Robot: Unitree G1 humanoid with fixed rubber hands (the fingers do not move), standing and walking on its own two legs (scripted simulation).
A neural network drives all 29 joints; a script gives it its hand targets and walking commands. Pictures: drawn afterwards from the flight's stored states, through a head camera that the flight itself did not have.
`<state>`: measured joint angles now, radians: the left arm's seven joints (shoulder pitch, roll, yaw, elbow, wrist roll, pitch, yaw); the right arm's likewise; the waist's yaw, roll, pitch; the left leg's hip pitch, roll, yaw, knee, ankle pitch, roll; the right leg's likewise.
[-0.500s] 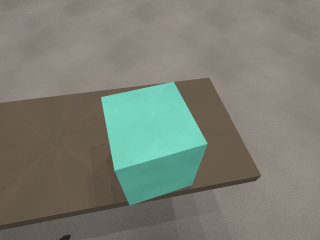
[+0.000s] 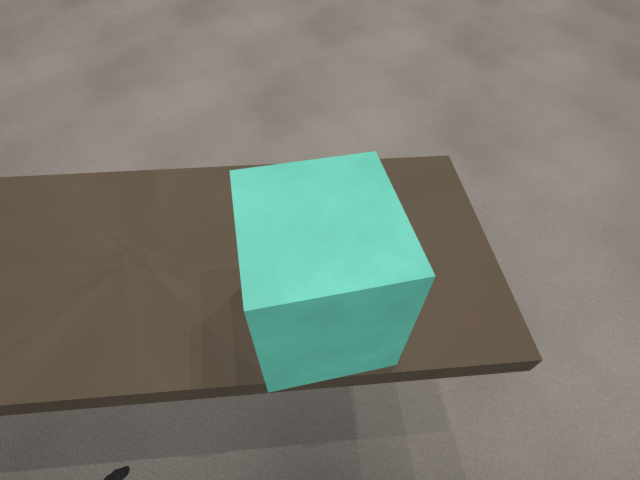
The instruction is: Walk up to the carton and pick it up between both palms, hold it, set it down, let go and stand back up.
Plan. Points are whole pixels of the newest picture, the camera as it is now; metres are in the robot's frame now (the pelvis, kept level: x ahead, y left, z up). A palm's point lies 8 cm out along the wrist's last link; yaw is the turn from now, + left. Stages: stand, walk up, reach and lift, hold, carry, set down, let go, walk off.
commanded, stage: walk up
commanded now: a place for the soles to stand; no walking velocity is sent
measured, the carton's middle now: (320, 275) +0.39 +0.01 +0.00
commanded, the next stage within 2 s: none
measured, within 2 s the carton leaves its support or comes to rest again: neither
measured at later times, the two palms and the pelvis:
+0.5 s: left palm out of the picture +0.04 +0.29 -0.12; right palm out of the picture +0.12 -0.28 -0.11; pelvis -0.02 -0.01 +0.00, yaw +3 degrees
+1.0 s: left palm out of the picture +0.00 +0.29 -0.11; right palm out of the picture +0.01 -0.31 -0.11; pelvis -0.08 -0.02 +0.00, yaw +2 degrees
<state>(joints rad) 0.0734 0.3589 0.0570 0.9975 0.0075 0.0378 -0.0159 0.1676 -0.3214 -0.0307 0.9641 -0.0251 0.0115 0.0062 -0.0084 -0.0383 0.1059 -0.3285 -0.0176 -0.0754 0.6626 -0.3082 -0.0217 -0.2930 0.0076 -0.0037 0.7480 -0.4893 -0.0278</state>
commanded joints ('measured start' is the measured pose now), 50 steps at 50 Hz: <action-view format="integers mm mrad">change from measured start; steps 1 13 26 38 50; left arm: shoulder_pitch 94 24 10 -36 212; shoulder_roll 295 166 182 236 165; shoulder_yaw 60 15 13 27 61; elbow -52 -120 -110 -98 -62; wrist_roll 9 -28 -16 9 14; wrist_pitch -60 -35 -44 -58 -42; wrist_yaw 26 38 37 22 7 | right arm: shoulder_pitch -126 -21 -37 -37 -150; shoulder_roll -220 -303 -301 -234 -270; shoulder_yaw -48 -68 -68 -60 -71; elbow -127 -86 -84 -47 -130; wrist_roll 19 18 21 11 1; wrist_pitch -25 -45 -46 -29 -32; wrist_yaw -28 -39 -21 -11 -28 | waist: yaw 56 2 -8 -20 92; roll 28 94 83 -26 192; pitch -154 -208 -160 -106 -152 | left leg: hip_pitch -76 222 156 178 -4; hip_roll -49 314 276 26 182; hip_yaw -21 -347 -359 -57 -188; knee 146 -157 -222 -105 -181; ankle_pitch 196 696 440 95 110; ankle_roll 51 290 273 77 152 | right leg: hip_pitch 168 -32 -8 -72 149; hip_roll -254 -24 0 -180 -17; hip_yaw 312 40 62 252 30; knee -311 72 55 -336 -256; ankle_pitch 643 -27 225 300 158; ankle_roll -145 5 3 -99 -29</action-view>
